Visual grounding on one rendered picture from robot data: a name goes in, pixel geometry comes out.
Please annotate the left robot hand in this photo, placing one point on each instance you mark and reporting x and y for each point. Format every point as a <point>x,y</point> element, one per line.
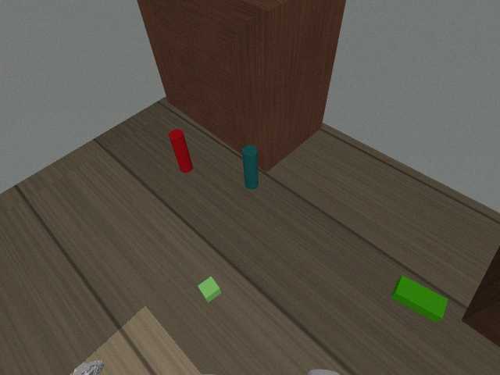
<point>92,368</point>

